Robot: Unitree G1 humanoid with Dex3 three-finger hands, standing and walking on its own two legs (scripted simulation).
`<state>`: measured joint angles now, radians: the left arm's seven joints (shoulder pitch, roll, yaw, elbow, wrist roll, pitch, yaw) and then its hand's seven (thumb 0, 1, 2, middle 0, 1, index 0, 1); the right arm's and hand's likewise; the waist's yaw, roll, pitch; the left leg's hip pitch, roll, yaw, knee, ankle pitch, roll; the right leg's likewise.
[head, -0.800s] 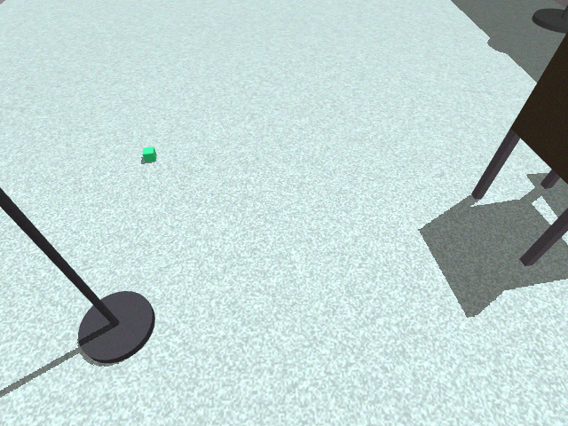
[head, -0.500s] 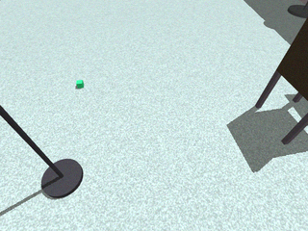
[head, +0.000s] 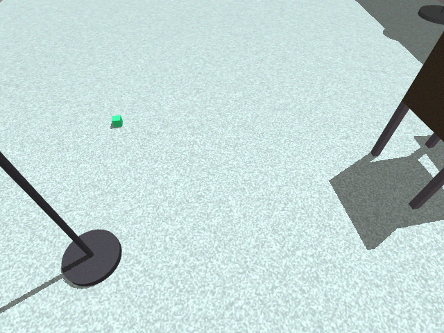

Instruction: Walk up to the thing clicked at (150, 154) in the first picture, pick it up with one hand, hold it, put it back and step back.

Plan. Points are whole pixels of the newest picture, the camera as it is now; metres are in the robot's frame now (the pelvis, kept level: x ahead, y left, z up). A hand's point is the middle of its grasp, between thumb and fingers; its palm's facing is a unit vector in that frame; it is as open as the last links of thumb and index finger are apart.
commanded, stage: stand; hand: left
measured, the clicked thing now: (117, 121) +1.50 +0.73 -0.75
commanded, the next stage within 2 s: walk up in 0.32 s
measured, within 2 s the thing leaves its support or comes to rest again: neither
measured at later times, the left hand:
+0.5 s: hand out of the picture +0.07 +0.30 -0.14, palm faces +0.19 -0.92 -0.33, open 7.4 cm
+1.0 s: hand (36, 274) +0.27 +0.43 -0.14, palm faces +0.40 -0.89 -0.23, open 7.4 cm
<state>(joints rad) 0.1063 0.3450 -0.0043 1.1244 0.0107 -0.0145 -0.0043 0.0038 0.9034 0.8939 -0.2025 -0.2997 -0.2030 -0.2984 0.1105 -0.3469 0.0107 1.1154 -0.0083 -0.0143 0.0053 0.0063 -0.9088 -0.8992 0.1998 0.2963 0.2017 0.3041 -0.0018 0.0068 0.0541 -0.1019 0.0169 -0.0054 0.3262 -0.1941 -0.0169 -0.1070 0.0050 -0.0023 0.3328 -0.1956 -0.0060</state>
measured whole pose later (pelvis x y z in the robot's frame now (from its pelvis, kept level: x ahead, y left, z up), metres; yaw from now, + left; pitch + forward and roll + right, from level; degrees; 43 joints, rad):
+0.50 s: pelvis +0.02 +0.01 +0.00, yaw +9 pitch +0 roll +0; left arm 0.14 0.41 0.09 0.97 0.04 -0.06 -0.07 0.00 0.90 0.89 -0.21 -0.30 -0.21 -0.30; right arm 0.18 -0.40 -0.04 1.05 -0.03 0.02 0.12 0.01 -0.91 -0.90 0.20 0.30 0.20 0.30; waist 0.05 -0.05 0.01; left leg -0.49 0.08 0.05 0.88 -0.33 -0.01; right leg -0.07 -0.07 -0.17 0.31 -0.25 -0.03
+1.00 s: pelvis +0.25 +0.14 -0.01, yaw +30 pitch -2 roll +1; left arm 0.07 0.43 0.04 0.87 0.03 0.00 -0.15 0.01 0.90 0.89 -0.20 -0.30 -0.20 -0.30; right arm 0.37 -0.36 0.00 1.02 0.01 -0.07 0.05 0.01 -0.90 -0.90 0.21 0.30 0.21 0.31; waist -0.01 -0.12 0.03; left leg -0.03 0.00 -0.05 0.34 -0.29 -0.01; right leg -0.61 -0.08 0.05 0.90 -0.20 0.03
